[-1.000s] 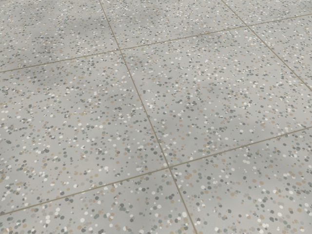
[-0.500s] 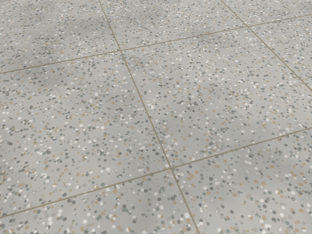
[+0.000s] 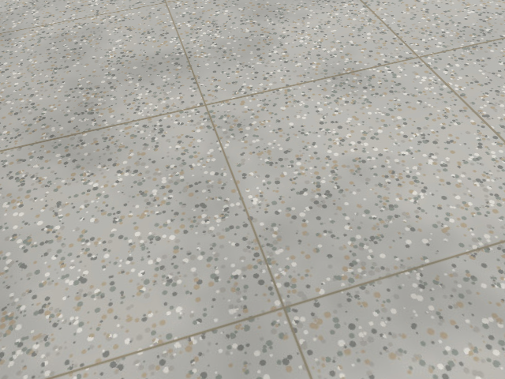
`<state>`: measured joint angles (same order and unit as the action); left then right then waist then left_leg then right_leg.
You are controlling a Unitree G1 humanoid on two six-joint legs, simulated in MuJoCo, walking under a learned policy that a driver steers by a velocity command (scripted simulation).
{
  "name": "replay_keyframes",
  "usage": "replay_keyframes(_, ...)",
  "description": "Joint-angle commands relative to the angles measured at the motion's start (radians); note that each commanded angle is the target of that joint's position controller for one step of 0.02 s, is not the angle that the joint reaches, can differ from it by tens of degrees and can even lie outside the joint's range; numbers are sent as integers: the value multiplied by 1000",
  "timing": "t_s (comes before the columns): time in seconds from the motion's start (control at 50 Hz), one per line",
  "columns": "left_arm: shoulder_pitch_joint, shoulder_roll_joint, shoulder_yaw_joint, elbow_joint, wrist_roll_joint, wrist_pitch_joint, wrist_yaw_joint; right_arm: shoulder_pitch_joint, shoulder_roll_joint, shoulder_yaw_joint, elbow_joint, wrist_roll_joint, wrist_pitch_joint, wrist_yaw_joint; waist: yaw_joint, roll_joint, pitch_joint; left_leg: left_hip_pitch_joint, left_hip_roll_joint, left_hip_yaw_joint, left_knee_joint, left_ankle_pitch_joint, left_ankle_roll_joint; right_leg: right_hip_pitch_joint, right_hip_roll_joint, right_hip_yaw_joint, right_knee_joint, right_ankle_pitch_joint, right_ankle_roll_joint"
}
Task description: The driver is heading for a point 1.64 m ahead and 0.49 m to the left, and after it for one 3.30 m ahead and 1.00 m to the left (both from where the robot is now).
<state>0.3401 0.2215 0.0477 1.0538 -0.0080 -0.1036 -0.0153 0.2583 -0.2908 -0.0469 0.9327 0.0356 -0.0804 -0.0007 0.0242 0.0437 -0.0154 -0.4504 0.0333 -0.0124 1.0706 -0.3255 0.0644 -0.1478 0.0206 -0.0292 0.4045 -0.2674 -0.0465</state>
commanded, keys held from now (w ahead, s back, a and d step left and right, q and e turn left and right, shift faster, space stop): w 0.66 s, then w+q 0.34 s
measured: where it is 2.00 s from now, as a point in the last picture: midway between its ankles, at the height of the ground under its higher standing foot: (224, 226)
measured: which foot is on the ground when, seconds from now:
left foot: up 0.00-0.32, down 0.34-0.88, up 0.90-1.00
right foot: down 0.00-0.36, up 0.38-0.86, down 0.88-1.00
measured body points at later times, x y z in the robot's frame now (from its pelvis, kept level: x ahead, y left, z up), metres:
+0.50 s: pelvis +0.28 +0.06 -0.01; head +0.30 +0.06 +0.44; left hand +0.31 +0.33 -0.15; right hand +0.39 -0.21 -0.13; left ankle +0.34 +0.13 -0.74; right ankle +0.17 -0.09 -0.64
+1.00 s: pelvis +0.56 +0.00 -0.01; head +0.60 -0.01 +0.44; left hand +0.69 +0.27 -0.11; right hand +0.60 -0.27 -0.15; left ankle +0.43 +0.13 -0.66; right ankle +0.64 -0.10 -0.74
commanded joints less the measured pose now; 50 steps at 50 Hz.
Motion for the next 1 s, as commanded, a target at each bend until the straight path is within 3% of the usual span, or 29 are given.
replay_keyframes(0.02,18,102,1,-40,7,-7,0,-83,-74,-20,-76,-17,-25,13,4,-142,106,-329,92,-31,-20,156,-13,154,-245,291,-292,45,-116)
replay_keyframes(0.08,73,128,0,-27,10,3,19,-169,-35,-10,-110,-21,-13,16,20,-116,115,-333,82,9,-161,246,-57,136,-219,191,-301,245,-134)
replay_keyframes(0.14,94,151,1,-31,9,6,31,-296,-6,6,-156,-16,-14,21,48,-120,135,-243,48,43,-377,363,-68,78,-195,124,-327,277,-127)
replay_keyframes(0.24,147,159,9,-8,-10,15,36,-398,-23,10,-203,-7,-18,45,46,-120,168,-204,27,30,-533,389,-28,184,-255,101,-307,329,-121)
replay_keyframes(0.28,130,175,18,-14,-9,25,37,-371,-49,0,-204,-8,-23,53,10,-126,132,-149,10,33,-557,330,3,255,-279,90,-235,489,-103)
replay_keyframes(0.3,116,190,24,-20,-4,31,37,-321,-73,-11,-194,-9,-24,53,-23,-146,84,-67,-18,52,-549,292,19,277,-280,84,-165,669,-93)
replay_keyframes(0.32,101,198,28,-26,3,41,36,-210,-105,-29,-166,-9,-22,48,-83,-163,6,79,-54,78,-540,262,42,277,-263,65,-28,857,-80)
replay_keyframes(0.34,92,183,22,-36,10,49,36,-31,-145,-52,-112,-5,-17,40,-166,-155,-101,320,-59,80,-540,273,72,193,-217,34,185,894,-51)
replay_keyframes(0.36,118,138,3,-62,30,49,34,146,-216,-69,-75,-19,-11,28,-202,-20,-251,651,147,-171,-509,230,134,-64,-150,8,517,540,-27)
replay_keyframes(0.38,263,-22,-37,-53,13,24,18,184,-244,-71,-47,-28,-10,40,-107,272,-409,918,362,-697,-696,-71,300,-410,53,80,848,-259,25)
replay_keyframes(0.4,166,101,-11,-53,-17,-5,13,138,-143,-44,-52,-23,-14,41,-141,151,-309,836,323,-733,-795,-153,248,-512,5,186,957,-286,0)
replay_keyframes(0.42,53,159,6,-95,-42,-21,11,40,-111,-34,-67,-22,-20,38,-120,99,-144,680,298,-567,-811,-74,204,-570,-45,150,966,-197,-17)
replay_keyframes(0.44,-1,159,6,-108,-38,-28,21,-44,-97,-28,-83,-28,-27,39,-85,-12,-73,516,267,-444,-836,74,186,-522,-100,129,919,-95,-18)
replay_keyframes(0.46,-20,153,15,-111,-23,-24,29,-85,-76,-23,-87,-38,-33,43,-54,-33,-26,395,231,-345,-858,189,176,-476,-134,118,865,-39,-12)
replay_keyframes(0.48,5,132,16,-109,-16,-12,30,-98,-54,-16,-81,-49,-38,45,-20,-4,-25,328,200,-281,-885,231,168,-411,-161,127,831,-5,-12)
replay_keyframes(0.54,-1,92,15,-123,-11,19,33,-65,-56,-14,-50,-39,-42,42,6,15,19,243,177,-190,-949,273,185,-408,-184,105,729,15,8)
replay_keyframes(0.62,-168,102,16,-191,6,21,31,7,-102,-24,-23,-37,-32,13,-29,-9,71,272,166,-128,-984,310,180,-535,-190,88,489,217,48)
replay_keyframes(0.68,-289,85,6,-227,4,9,20,63,-113,-24,-7,-27,-25,3,-69,-9,86,276,130,-70,-982,331,146,-481,-147,49,278,367,51)
replay_keyframes(0.74,-389,89,1,-264,-4,2,7,136,-122,-26,20,-16,-12,-1,-100,-9,102,342,147,-93,-946,321,144,-465,-111,45,166,381,58)
replay_keyframes(0.78,-428,103,1,-287,-8,-7,-5,158,-127,-31,29,-11,0,-6,-99,-2,107,411,179,-126,-897,330,139,-470,-100,65,110,342,50)
replay_keyframes(0.82,-406,135,11,-292,-9,-17,-12,151,-139,-39,26,-10,10,-12,-68,17,86,453,206,-163,-842,362,121,-409,-87,75,71,283,36)
replay_keyframes(0.86,-271,182,34,-261,-9,-25,-9,118,-143,-42,13,-13,19,-13,14,36,9,443,175,-154,-694,538,91,-200,-52,44,38,218,4)
replay_keyframes(0.88,-99,235,58,-219,-1,-28,-1,111,-110,-29,-2,-24,19,-11,86,21,-119,347,113,-117,-485,535,60,60,-93,72,75,226,-38)
replay_keyframes(0.9,51,326,81,-200,19,-26,8,165,-19,-3,-36,-34,9,-7,99,-141,-292,22,-18,-38,-119,250,-3,454,-331,363,93,166,-140)
replay_keyframes(0.92,79,315,76,-193,16,-14,2,236,32,14,-44,-16,-6,-5,73,-357,-409,-205,-92,-75,112,-277,-27,596,-467,717,-48,-12,-218)
replay_keyframes(0.94,31,212,48,-205,12,-13,4,167,-89,-18,-43,12,-11,-7,83,-247,-283,-285,-30,-139,213,-242,-17,491,-427,646,-88,-100,-173)
replay_keyframes(0.96,-47,174,36,-218,6,-13,7,101,-117,-29,-63,19,-10,-11,65,-191,-151,-310,15,-109,213,-144,-10,342,-400,492,-112,-59,-135)
replay_keyframes(0.98,-112,147,27,-222,9,-13,5,72,-106,-33,-65,8,-6,-15,36,-133,-79,-269,55,-96,178,-60,-14,205,-359,387,-149,18,-119)
replay_keyframes(1.0,-152,128,23,-221,15,-16,3,75,-85,-38,-66,0,4,-16,5,-145,-32,-222,85,-101,135,-2,-17,108,-327,299,-187,74,-109)
Keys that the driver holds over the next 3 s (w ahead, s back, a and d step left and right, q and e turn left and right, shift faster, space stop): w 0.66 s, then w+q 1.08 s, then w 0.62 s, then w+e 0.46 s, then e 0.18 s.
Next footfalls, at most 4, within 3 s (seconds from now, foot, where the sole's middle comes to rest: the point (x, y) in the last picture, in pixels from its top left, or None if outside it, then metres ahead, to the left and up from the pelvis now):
0.34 left None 0.38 0.14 -0.78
0.88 right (319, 326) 0.68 -0.10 -0.78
1.42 left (213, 265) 0.89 0.22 -0.78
1.92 right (227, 184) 1.24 0.20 -0.78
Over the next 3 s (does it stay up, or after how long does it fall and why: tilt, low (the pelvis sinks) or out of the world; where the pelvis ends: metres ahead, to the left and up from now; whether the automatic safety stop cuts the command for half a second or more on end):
stays up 1.50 0.53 -0.03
